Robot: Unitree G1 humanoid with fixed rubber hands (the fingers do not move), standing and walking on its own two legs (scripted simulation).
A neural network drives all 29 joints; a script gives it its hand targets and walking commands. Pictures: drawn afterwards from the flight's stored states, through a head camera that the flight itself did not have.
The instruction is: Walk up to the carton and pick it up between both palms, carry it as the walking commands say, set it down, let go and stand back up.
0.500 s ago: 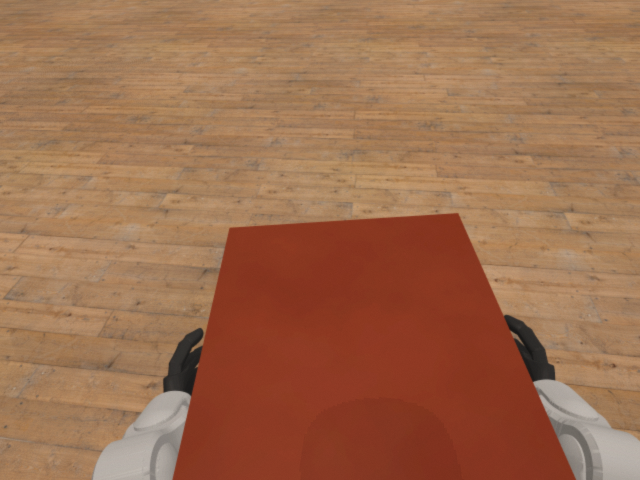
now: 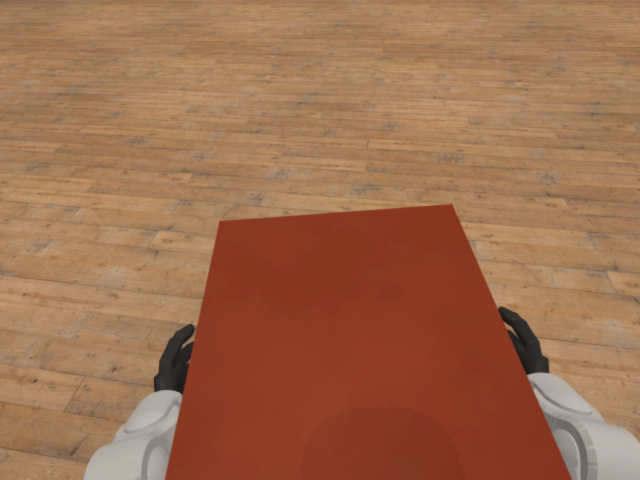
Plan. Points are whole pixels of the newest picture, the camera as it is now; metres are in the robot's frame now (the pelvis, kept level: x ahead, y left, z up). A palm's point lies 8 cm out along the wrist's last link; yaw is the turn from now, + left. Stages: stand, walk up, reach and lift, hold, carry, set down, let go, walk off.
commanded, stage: carry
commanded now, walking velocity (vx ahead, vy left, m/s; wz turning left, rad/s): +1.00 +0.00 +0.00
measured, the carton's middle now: (347, 384) +0.25 +0.00 +0.03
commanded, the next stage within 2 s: none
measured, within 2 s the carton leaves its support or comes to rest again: neither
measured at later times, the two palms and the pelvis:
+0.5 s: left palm (246, 185) +0.61 +0.16 +0.08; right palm (445, 167) +0.65 -0.21 +0.08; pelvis +0.40 -0.04 +0.00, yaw +2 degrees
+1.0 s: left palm (293, 82) +1.09 +0.09 +0.07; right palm (428, 74) +1.10 -0.27 +0.07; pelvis +0.86 -0.09 +0.00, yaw +1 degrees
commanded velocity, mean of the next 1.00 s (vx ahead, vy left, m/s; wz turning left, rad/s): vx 1.00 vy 0.00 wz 0.00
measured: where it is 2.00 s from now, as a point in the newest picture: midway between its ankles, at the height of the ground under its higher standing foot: (357, 182)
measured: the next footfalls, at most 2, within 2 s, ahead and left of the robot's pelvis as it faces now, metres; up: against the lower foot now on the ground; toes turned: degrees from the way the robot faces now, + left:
left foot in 0.02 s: +0.07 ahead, +0.13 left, +0.00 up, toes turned +8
right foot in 0.26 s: +0.29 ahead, -0.14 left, +0.00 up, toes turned -8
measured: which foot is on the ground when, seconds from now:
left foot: up 0.00-0.00, down 0.02-0.30, up 0.32-0.52, down 0.54-0.84, up 0.86-1.00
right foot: down 0.00-0.06, up 0.08-0.24, down 0.26-0.56, up 0.58-0.78, down 0.80-1.00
